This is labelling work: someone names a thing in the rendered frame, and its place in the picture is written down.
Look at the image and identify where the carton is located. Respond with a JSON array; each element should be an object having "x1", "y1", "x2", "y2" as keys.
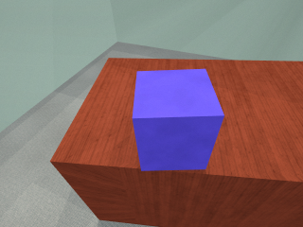
[{"x1": 132, "y1": 69, "x2": 224, "y2": 171}]

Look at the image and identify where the pedestal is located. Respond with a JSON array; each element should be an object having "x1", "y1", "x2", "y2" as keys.
[{"x1": 50, "y1": 58, "x2": 303, "y2": 227}]

